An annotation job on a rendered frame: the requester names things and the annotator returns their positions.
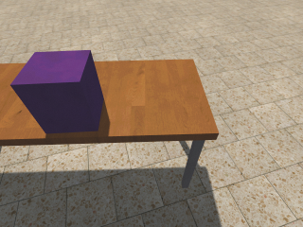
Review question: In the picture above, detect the table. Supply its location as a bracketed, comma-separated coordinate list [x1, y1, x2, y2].
[0, 59, 219, 188]

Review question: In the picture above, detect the carton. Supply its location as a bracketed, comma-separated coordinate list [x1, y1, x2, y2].
[10, 50, 104, 134]

